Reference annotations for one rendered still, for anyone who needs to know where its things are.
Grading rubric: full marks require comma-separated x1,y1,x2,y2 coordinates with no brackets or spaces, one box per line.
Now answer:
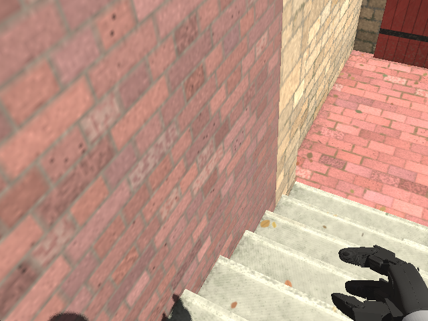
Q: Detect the stairs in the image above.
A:
166,183,428,321

